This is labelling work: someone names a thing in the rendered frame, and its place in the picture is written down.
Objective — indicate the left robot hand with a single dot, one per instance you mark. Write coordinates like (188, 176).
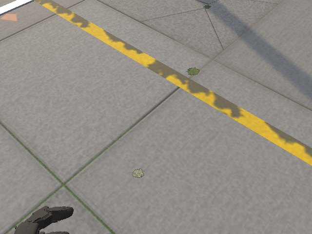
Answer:
(42, 218)

